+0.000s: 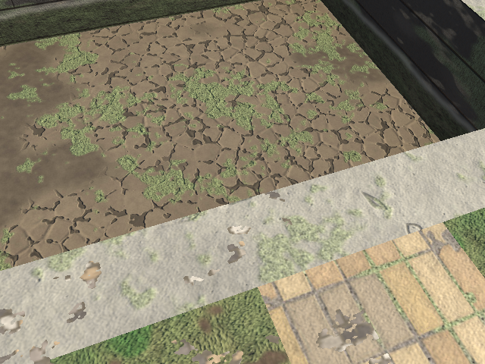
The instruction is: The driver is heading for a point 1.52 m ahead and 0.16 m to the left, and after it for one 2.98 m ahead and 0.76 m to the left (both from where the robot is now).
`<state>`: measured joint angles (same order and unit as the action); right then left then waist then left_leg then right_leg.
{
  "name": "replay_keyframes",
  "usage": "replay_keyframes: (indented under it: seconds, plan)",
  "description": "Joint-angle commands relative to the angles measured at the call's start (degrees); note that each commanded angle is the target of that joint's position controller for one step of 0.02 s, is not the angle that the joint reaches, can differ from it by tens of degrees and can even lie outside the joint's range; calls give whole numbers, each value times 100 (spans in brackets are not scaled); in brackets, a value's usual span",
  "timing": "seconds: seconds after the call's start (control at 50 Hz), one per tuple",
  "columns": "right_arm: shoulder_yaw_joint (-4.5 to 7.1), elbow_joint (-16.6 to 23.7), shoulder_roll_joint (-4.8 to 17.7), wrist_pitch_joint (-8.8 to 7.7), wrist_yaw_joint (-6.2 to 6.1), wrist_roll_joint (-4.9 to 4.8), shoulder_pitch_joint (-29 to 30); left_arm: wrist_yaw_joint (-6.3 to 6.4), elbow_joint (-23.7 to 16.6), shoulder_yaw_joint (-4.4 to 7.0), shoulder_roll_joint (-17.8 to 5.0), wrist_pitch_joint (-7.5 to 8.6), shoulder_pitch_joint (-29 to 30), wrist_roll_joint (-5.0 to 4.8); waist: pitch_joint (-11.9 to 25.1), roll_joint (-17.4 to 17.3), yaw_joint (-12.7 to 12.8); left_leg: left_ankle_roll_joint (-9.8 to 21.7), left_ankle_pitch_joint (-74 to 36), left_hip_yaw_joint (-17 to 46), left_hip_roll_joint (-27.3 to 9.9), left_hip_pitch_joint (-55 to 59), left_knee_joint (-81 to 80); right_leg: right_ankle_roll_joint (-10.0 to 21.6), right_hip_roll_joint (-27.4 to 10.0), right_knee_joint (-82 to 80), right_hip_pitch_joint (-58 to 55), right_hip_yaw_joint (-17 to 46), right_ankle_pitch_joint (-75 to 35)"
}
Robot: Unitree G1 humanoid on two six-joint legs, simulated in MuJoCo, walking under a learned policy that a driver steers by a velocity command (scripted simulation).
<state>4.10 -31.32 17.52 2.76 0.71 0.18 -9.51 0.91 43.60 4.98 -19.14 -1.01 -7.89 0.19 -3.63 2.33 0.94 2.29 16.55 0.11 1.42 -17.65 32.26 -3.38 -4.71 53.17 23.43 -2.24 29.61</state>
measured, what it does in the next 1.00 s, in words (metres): walks ahead, turning left: right foot, then left foot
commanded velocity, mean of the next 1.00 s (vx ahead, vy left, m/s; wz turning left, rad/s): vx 0.33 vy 0.00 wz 0.35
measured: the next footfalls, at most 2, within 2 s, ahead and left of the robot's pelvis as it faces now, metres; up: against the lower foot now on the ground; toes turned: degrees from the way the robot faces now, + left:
right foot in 0.36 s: +0.12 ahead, -0.12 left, +0.00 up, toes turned +17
left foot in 0.78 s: +0.31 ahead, +0.22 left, +0.00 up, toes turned +20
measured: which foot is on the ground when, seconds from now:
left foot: down 0.00-0.36, up 0.38-0.76, down 0.78-1.00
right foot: up 0.00-0.34, down 0.36-0.80, up 0.82-1.00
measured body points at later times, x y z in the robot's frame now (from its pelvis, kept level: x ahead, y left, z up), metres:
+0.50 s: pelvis +0.08 -0.01 +0.01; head +0.09 -0.03 +0.46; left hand +0.08 +0.29 -0.09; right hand +0.30 -0.23 -0.09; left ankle +0.04 +0.12 -0.66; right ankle +0.08 -0.13 -0.73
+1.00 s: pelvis +0.28 +0.13 +0.01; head +0.30 +0.14 +0.46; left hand +0.29 +0.43 -0.11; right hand +0.44 -0.10 -0.10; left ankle +0.27 +0.21 -0.73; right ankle +0.35 -0.02 -0.65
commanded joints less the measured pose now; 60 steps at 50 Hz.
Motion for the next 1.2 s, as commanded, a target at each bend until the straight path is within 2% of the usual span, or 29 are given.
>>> replay_keyframes:
  seconds: [0.02, 0.04, 0.1, 0.18, 0.26, 0.34, 0.36, 0.38, 0.4, 0.42, 0.44, 0.48, 0.52, 0.62, 0.72, 0.76, 0.78, 0.8, 0.82, 0.84, 0.86, 0.88, 0.9, 0.92, 0.96, 1.02, 1.1, 1.16, 1.2]
  plan:
    - [319, 272, 1039, -246, -50, -10, -136, 81, -507, 176, -599, 73, 276, -22, 828, -904, -192, 1220, -2752, 1890, -1565, 1379, -1199, -32, 133, 1412, 1480, 616, -68]
    - [270, 288, 927, -232, -81, -91, 77, 117, -486, 198, -656, 54, 227, 27, 743, -940, -111, 1089, -2756, 1773, -1438, 1238, -1199, -67, 137, 1268, 1446, 638, -398]
    - [230, 305, 893, -186, -160, -36, 164, 81, -413, 171, -505, 84, 7, 5, 908, -985, 0, 1089, -2854, 1607, -1180, 991, -1198, -187, 343, 1026, 996, 559, -941]
    - [260, 178, 960, -212, -200, -112, -197, -20, -554, 90, -389, 197, 367, -65, 726, -1174, -270, 1120, 648, 2240, -1066, 916, -1666, -117, 433, -561, 877, 591, -1189]
    - [281, 102, 1066, -277, -144, -121, -292, -153, -630, 114, -476, 435, 441, -135, 510, -1218, -303, 1147, 1263, 2729, -1067, 583, -1663, 93, 573, -1558, 275, 607, -837]
    - [186, 128, 830, -261, -131, -160, -69, -190, -412, 177, -434, 628, -332, -201, 454, -968, 224, 818, 1657, 2832, -610, -317, -1187, 366, 585, -2986, -1461, 489, -1696]
    - [100, 165, 528, -287, -144, -146, -7, -144, -292, 245, -618, 653, -876, -150, 642, -637, 449, 520, 1890, 2468, -289, -1058, -366, 549, 25, -3139, -2465, 971, -1533]
    - [-48, 275, 19, -323, -147, -155, -73, -97, -212, 280, -989, 650, -1411, 21, 870, 542, 462, 100, 1866, 1260, 433, -2042, 1401, 1053, -1153, -3765, -3163, 2654, 65]
    - [41, 495, 407, -401, -176, -228, 43, -176, -134, 335, -1214, 680, -1449, 132, 377, 1128, 348, 18, 1879, 1076, 294, -2916, 2376, 1711, -1851, -4227, -2656, 4248, 1232]
    - [124, 345, 690, -430, -174, -216, -69, -165, -224, 220, -802, 697, -1106, 36, -50, 814, 236, -34, 1424, 1157, 3, -3177, 2871, 1763, -1735, -4286, -2420, 3954, 1510]
    - [147, 169, 700, -443, -149, -174, -193, -129, -252, 134, -523, 690, -946, -40, -203, 720, 163, -82, 988, 1085, -43, -3223, 3033, 1569, -1408, -4277, -2375, 3390, 1113]
    - [134, 109, 562, -513, -97, -143, -115, -81, -223, 63, -403, 649, -924, -45, -190, 557, 153, -152, 288, 996, -157, -3245, 3043, 1360, -1071, -4284, -2375, 2556, 20]
    - [61, 120, 335, -588, -44, -120, 95, -48, -142, 53, -438, 673, -1106, -6, -152, 435, 230, -224, -292, 756, -193, -3057, 2860, 1360, -892, -4387, -2196, 1902, -926]
    - [-130, 278, -17, -658, 83, -107, 717, -43, 75, 14, -560, 590, -1308, -114, -161, 412, 397, -357, -1202, 50, -408, -2162, 1178, 1396, -684, -4425, -1711, 938, -2262]
    - [-36, 300, 202, -683, 175, -191, 791, -101, 303, 20, -781, 468, -1580, -240, -99, 517, 256, -58, -1054, -179, -188, -1096, 217, 1299, -1003, -4106, -1921, 820, -3540]
    - [163, -5, 477, -701, 115, -95, -220, -40, 338, -10, -788, 388, -1488, -254, 518, 391, -392, 263, -1305, -444, 117, 341, -256, 1089, -755, -2756, -1990, 421, -5542]
    - [272, -210, 667, -656, 37, -42, -1048, 30, 310, -63, -676, 363, -1512, -179, 1067, 242, -830, 417, -1718, -282, -70, 1660, -199, 876, -518, -1495, -1372, 201, -5512]
    - [385, -299, 1298, -583, -72, 18, -1813, 49, 118, -242, -136, 423, -1876, 109, 2090, -1096, -818, 991, -2538, 1677, -1695, 3487, -7, 479, 74, 737, 70, 55, -2582]
    - [277, -412, 1190, -555, 9, -36, -1982, 22, 199, -310, 48, 537, -2451, -61, 3025, -2024, -601, 1765, -1439, 4026, -2566, 3919, -1092, 320, 835, 2180, 1000, 893, 405]
    - [146, -444, 740, -541, 55, -105, -1655, 30, 163, -97, -567, 583, -2003, -224, 2119, -1160, -636, 1511, -512, 3524, -2345, 3175, -1346, 380, 438, 2529, 1538, 1129, 259]
    - [74, -486, 520, -542, 59, -109, -1330, 46, -35, -81, -576, 584, -1421, -297, 1258, -980, -554, 1328, -227, 2787, -2097, 2495, -1404, 431, 194, 2514, 1911, 763, -54]
    - [14, -490, 385, -569, 72, -61, -995, 90, -110, -101, -456, 572, -1138, -216, 800, -559, -392, 1185, -287, 2310, -1798, 1772, -1549, 446, -46, 2154, 1875, 674, -544]
    - [-11, -475, 280, -601, 67, 24, -696, 110, -139, -68, -400, 530, -1062, -147, 561, -700, -217, 1087, -275, 1901, -1488, 1252, -1743, 463, -217, 1757, 1675, 700, -1020]
    - [-7, -484, 243, -625, 33, 67, -571, 87, -53, -90, -264, 489, -1279, -143, 500, -936, -58, 1087, -243, 1699, -1328, 922, -1975, 444, -289, 1640, 1388, 691, -1354]
    - [6, -622, 192, -694, 19, 70, -695, 78, 56, -112, -114, 412, -1444, -174, 386, -793, 30, 1245, -611, 1560, -1312, 681, -2145, 416, -277, 1466, 1311, 670, -1527]
    - [43, -892, 292, -688, -20, 28, -1031, 81, -126, -142, -31, 323, -905, -77, 9, -601, 2, 1302, -1073, 1337, -1307, 688, -2103, 372, -328, 612, 1927, 733, -2192]
    - [57, -1114, 369, -680, -109, 12, -1270, -24, -232, -240, 153, 371, -299, 11, -14, -544, -136, 1107, -1900, 856, -1226, 642, -1840, 419, -235, -541, 1791, 595, -3454]
    - [-12, -1274, 268, -562, -184, -27, -1427, -132, -287, -336, 365, 426, 76, 78, 30, -492, -242, 868, -3478, 346, -1041, 320, -1266, 483, 90, -1279, 827, 284, -3860]
    - [9, -1383, 313, -425, -202, -93, -1695, -234, -238, -325, 283, 413, 107, 91, 104, -618, -340, 778, -3597, 421, -1047, 478, -776, 542, 359, -1629, 533, 170, -3686]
